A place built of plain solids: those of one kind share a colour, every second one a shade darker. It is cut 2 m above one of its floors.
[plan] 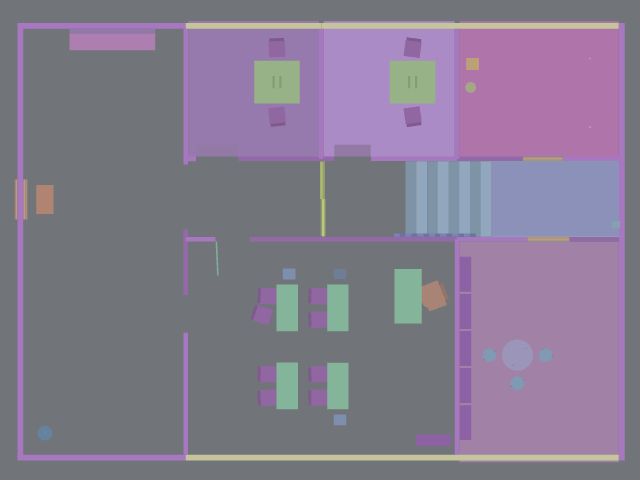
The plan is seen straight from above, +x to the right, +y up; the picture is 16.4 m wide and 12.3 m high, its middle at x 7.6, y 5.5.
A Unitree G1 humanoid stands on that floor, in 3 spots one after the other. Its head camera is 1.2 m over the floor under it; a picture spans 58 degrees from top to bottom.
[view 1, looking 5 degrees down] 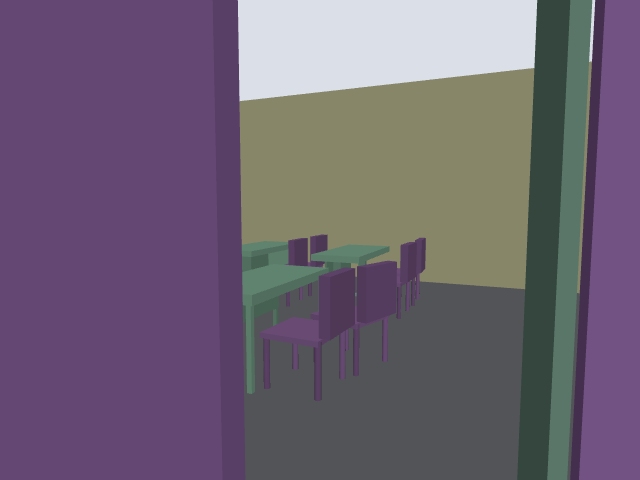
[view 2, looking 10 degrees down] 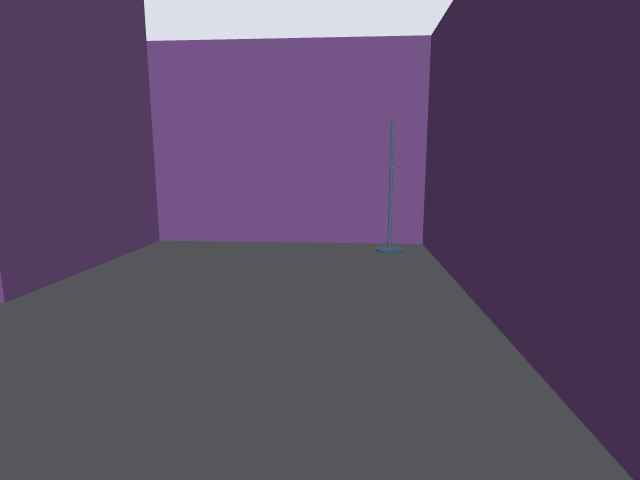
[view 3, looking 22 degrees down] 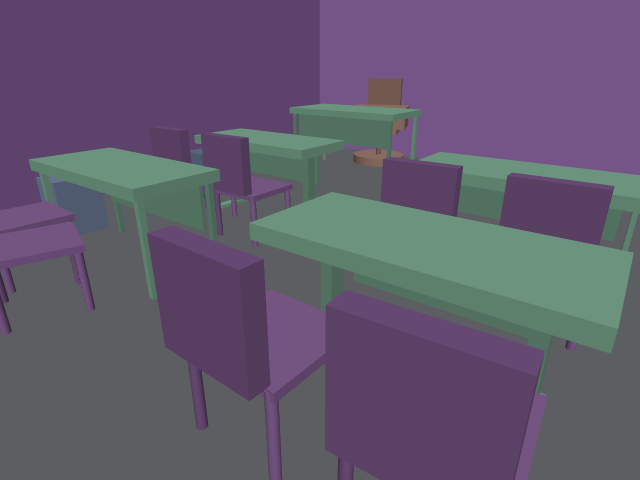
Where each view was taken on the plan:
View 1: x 5.06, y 6.55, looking -66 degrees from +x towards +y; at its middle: side_chair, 5.53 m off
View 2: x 1.10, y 6.55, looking -86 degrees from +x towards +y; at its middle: wall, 6.67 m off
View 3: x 5.40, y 1.20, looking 37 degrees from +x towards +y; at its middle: desk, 1.50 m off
